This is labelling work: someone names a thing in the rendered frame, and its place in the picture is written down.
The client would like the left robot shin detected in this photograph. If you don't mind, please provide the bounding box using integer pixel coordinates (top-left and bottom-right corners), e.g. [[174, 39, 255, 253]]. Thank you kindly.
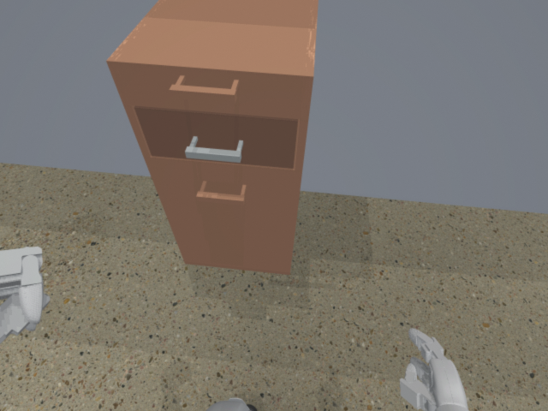
[[229, 398, 250, 410]]

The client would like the drawer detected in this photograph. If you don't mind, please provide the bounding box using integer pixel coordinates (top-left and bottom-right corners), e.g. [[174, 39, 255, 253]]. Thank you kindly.
[[134, 106, 298, 169]]

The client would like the cabinet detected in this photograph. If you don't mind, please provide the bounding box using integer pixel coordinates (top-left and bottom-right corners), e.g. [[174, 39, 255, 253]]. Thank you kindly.
[[106, 0, 319, 275]]

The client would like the handle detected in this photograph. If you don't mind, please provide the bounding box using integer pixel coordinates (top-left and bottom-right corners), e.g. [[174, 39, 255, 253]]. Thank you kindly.
[[170, 85, 237, 104], [185, 136, 243, 163], [196, 191, 245, 206]]

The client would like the robot right hand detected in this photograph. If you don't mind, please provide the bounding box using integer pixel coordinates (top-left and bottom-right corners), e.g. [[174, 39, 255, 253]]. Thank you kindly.
[[400, 328, 468, 411]]

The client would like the robot left hand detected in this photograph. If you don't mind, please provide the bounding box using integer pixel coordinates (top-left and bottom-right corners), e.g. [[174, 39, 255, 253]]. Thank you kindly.
[[0, 247, 50, 344]]

